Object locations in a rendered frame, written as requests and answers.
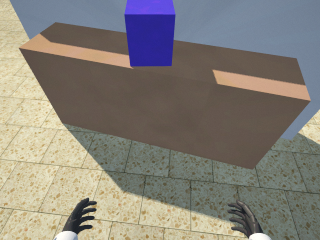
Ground right robot hand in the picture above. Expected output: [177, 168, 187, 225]
[227, 199, 264, 239]

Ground left robot hand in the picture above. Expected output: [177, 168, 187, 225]
[62, 197, 97, 235]

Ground pedestal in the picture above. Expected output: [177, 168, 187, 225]
[19, 22, 311, 170]

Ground carton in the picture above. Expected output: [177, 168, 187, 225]
[124, 0, 176, 67]

